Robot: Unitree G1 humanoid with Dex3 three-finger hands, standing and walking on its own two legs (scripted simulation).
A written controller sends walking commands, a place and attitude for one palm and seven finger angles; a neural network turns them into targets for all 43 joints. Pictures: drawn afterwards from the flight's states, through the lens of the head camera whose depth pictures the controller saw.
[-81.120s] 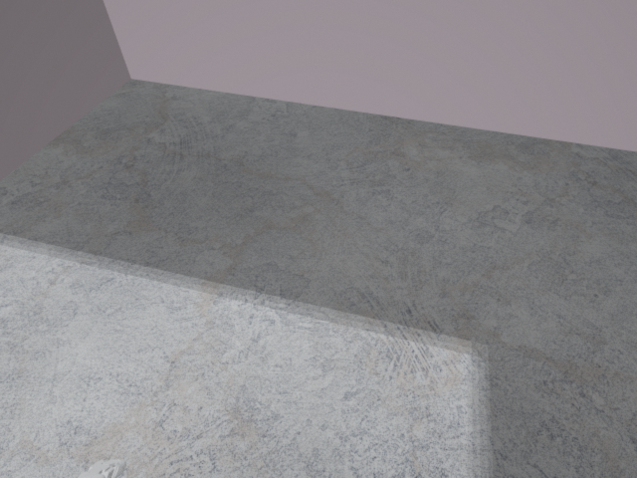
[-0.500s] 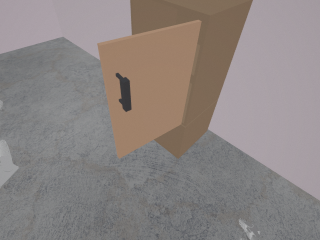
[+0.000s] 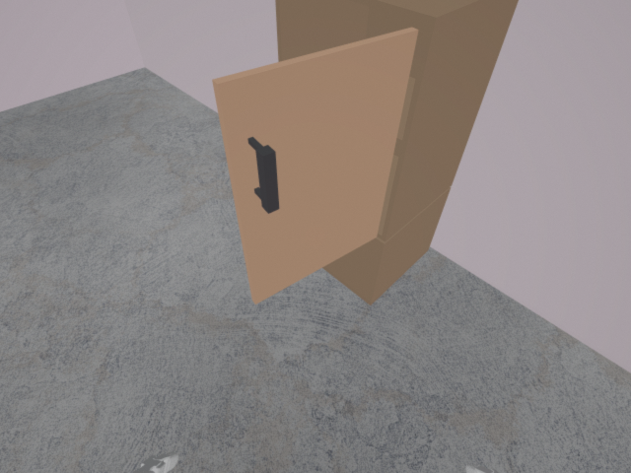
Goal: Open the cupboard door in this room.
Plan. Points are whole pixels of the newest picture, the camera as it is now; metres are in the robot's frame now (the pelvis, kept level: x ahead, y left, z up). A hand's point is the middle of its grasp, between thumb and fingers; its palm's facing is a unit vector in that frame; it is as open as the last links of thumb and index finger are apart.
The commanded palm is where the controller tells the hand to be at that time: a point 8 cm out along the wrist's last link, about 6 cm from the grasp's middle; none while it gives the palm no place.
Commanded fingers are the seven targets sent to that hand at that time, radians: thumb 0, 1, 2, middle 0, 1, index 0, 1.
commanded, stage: let the arm hang, fingers relaxed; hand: left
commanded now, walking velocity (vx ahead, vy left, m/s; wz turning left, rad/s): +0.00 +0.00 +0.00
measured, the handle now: (262, 174) +0.59 +0.12 +0.05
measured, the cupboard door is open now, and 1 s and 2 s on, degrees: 80 80 80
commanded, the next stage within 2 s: look to check the result in 0.86 s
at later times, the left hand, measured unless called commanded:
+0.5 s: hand out of the picture -0.02 +0.20 -0.16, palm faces +0.01 -0.97 -0.25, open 7.3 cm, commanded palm none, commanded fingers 0.00 0.90 0.90 -0.20 -0.30 -0.20 -0.30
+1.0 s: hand out of the picture +0.06 +0.20 -0.15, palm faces -0.01 -0.96 -0.26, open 7.3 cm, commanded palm none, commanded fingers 0.00 0.90 0.90 -0.20 -0.30 -0.20 -0.30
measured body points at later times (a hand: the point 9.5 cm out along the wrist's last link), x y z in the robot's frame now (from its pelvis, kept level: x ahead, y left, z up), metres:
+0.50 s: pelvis +0.00 +0.00 +0.01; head +0.02 -0.01 +0.46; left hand -0.02 +0.25 -0.14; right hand -0.03 -0.22 -0.15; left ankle +0.03 +0.11 -0.73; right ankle +0.03 -0.11 -0.73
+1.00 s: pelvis +0.01 -0.01 +0.01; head +0.02 -0.01 +0.46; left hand +0.06 +0.25 -0.13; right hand +0.04 -0.26 -0.14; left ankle +0.03 +0.11 -0.73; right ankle +0.03 -0.11 -0.73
